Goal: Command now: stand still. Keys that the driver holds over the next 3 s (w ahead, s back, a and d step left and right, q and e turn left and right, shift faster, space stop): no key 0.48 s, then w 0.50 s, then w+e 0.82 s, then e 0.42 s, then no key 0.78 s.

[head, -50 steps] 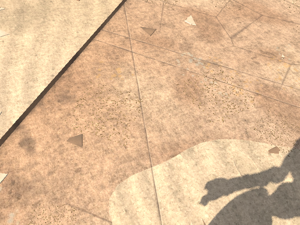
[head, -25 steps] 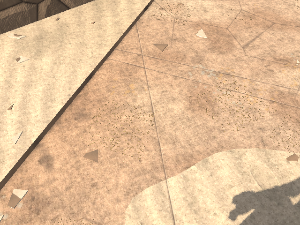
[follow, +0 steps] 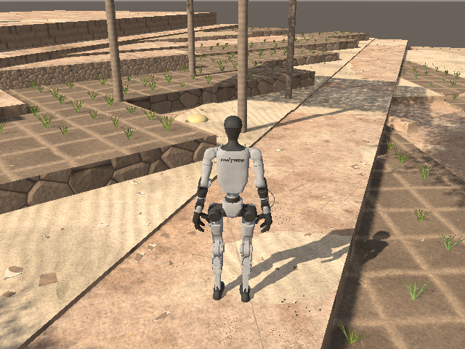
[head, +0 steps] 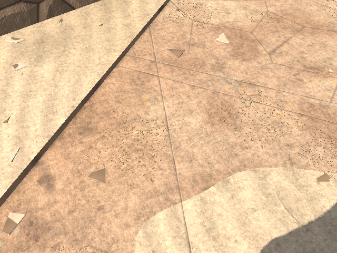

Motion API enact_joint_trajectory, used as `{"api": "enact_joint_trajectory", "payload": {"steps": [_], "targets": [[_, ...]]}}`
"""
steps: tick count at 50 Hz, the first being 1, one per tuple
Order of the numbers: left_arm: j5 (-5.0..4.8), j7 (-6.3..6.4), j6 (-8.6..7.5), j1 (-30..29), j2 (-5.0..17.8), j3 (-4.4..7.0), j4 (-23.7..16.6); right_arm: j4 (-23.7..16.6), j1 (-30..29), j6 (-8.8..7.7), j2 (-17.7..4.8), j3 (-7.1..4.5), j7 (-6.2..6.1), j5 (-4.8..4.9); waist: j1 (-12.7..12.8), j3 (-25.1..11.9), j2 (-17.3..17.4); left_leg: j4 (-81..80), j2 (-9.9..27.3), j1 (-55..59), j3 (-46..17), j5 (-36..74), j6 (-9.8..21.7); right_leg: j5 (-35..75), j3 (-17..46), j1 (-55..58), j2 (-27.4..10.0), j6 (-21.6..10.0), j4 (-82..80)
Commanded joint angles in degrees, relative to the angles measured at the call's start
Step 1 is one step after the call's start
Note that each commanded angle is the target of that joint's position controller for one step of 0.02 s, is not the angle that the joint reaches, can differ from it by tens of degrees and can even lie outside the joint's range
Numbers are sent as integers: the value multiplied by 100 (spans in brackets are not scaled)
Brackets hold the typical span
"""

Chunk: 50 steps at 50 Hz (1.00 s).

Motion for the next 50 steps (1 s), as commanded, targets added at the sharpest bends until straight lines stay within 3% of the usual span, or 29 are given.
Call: {"api": "enact_joint_trajectory", "payload": {"steps": [1, 24, 25, 27, 28, 30, 32, 35, 38, 39, 41, 42, 43, 44, 45, 46, 47, 48, 50], "targets": [[1, 25, -37, 283, 498, 72, -38, -7, 283, -27, -482, -62, -25, 1, -8, 197, -48, -259, 660, -77, -529, 488, 142, 458, 651, -258, -729, -120, -431], [7, 65, -50, 597, 236, 74, 205, 206, 548, -33, -194, -34, -76, 4, 3, 277, -26, -150, 681, -155, -443, 492, 91, 626, 657, -225, -705, -154, -395], [16, 61, -49, 645, 217, 71, 219, 219, 592, -29, -153, -24, -77, -4, 18, 164, -44, -168, 633, -123, -414, 153, 100, 93, 675, -185, -673, -162, -488], [23, 53, -6, 716, 452, 176, 211, 140, 542, -13, -202, -60, -67, -38, 74, 304, -276, 234, 342, -443, -180, -868, 169, -1463, 897, -282, -655, -309, -659], [20, 46, 29, 845, 586, 245, 216, 56, 466, -9, -211, -81, -41, -78, 152, 416, -507, 686, 140, -848, 14, -1507, 219, -2434, 1235, -276, -803, -507, -806], [32, 37, 58, 1245, 714, 348, 280, -188, 176, -58, -93, -71, 44, -197, 340, 828, -815, 1704, 71, -1696, 484, -1735, 236, -3651, 2241, -273, -1545, -1022, -1362], [93, 18, -12, 1335, 686, 400, 261, -437, -135, -175, -146, -104, 112, -214, 379, 1118, -639, 2584, 431, -2299, 522, -1634, 222, -3310, 2725, -320, -2007, -1333, -1657], [94, -11, -181, 1228, 681, 443, 170, -651, -267, -348, -195, -167, 223, -164, 230, 934, -360, 2589, 620, -2517, 537, -1418, 172, -2120, 2175, 25, -1829, -1221, -1511], [77, -21, -280, 1149, 712, 470, 95, -820, -346, -401, -196, -225, 286, -88, 155, 721, -555, 1814, 475, -1707, 786, -1151, 161, -1372, 1514, -243, -1511, -1059, -1268], [58, -30, -294, 1087, 734, 480, 69, -826, -221, -400, -174, -241, 290, -61, 65, 686, -596, 1461, 405, -1223, 895, -938, 182, -1283, 1356, -510, -1446, -1011, -1151], [1, -51, -323, 917, 717, 475, -1, -582, 580, -413, -162, -308, 261, -31, -321, 573, -379, 698, 113, 353, 1121, -448, 195, -1055, 996, -1407, -1178, -838, -508], [39, -75, -385, 895, 581, 423, -49, -407, 1209, -452, -342, -396, 211, -48, -581, 311, -56, 460, 262, 1323, 778, -657, 240, -651, 679, -1892, -925, -691, 304], [8, -146, -449, 735, 137, 291, -274, -307, 2018, -505, -888, -532, 141, -141, -879, -60, 1219, -636, 1733, 2055, -1374, -2202, 585, -892, -152, -2630, -241, -368, 2261], [84, -186, -449, 701, 240, 334, -453, -114, 2522, -431, -1219, -616, 153, -93, -823, -76, 1705, -1407, 2622, 2013, -3352, -3314, 1103, -1918, -372, -3477, 149, -311, 3702], [201, -234, -417, 461, 513, 402, -502, -272, 1861, -384, -913, -541, 153, -88, -452, 461, 753, -1327, 2542, 1361, -3088, -3502, 1143, -1486, -18, -3661, -337, -394, 4418], [187, -299, -438, 300, 386, 379, -523, -507, 1254, -423, -745, -493, 195, -76, -251, 705, 320, -1330, 2309, 851, -2493, -2853, 1071, -859, 91, -3612, -544, -399, 4471], [138, -336, -465, 307, 275, 362, -500, -620, 945, -480, -656, -459, 212, -70, -75, 688, 182, -1400, 2041, 594, -1891, -1974, 963, -422, 111, -3352, -685, -342, 4305], [151, -358, -449, 323, 291, 383, -482, -640, 884, -540, -516, -407, 199, -57, 30, 609, 185, -1426, 1852, 519, -1452, -1252, 884, -212, 57, -3167, -753, -264, 4161], [149, -387, -356, 370, 308, 410, -457, -531, 1111, -626, -390, -349, 160, -60, 105, 437, 289, -1358, 1615, 694, -729, 103, 795, 38, -116, -3102, -706, -147, 4092]]}}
